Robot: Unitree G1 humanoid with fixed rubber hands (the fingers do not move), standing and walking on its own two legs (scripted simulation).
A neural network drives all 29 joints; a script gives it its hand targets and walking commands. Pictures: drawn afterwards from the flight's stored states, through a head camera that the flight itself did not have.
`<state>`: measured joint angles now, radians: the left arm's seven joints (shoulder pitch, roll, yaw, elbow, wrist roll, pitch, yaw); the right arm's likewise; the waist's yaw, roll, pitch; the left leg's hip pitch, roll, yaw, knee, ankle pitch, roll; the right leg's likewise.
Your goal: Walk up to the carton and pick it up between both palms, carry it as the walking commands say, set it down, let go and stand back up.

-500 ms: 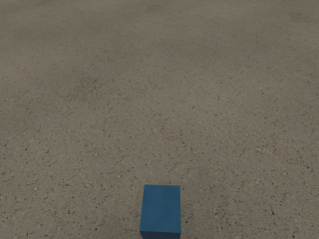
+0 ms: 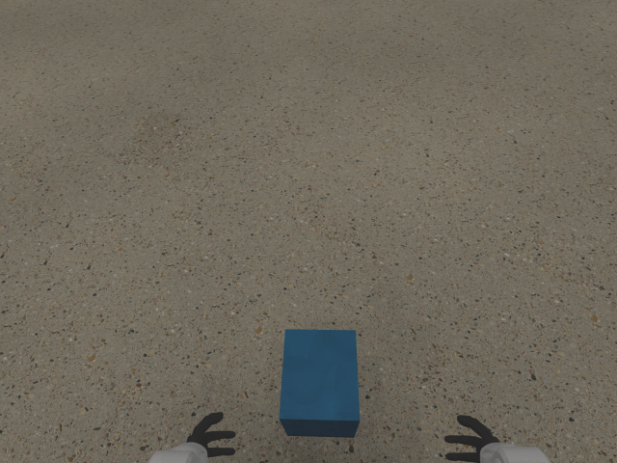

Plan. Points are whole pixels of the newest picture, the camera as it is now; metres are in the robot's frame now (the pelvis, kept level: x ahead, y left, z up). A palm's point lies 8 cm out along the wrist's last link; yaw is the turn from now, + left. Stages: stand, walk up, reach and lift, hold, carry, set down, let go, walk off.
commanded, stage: reach and lift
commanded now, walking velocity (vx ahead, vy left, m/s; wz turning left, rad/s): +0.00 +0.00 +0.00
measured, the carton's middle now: (320, 384) +0.40 +0.03 -0.64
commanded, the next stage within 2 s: none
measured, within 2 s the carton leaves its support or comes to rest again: neither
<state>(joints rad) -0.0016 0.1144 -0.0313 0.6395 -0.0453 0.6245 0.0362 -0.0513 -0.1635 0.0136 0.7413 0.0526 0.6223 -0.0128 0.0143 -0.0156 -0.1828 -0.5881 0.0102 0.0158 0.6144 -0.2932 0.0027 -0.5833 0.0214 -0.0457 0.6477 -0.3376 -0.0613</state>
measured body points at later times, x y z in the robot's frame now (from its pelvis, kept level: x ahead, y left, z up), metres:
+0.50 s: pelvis -0.10 +0.05 -0.06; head +0.03 +0.05 +0.37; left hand +0.18 +0.21 -0.17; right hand +0.18 -0.20 -0.16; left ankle -0.01 +0.14 -0.72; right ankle -0.03 -0.08 -0.72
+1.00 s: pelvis -0.10 +0.04 -0.09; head +0.13 +0.04 +0.30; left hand +0.33 +0.21 -0.19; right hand +0.34 -0.18 -0.19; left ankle -0.01 +0.14 -0.72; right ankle -0.03 -0.08 -0.72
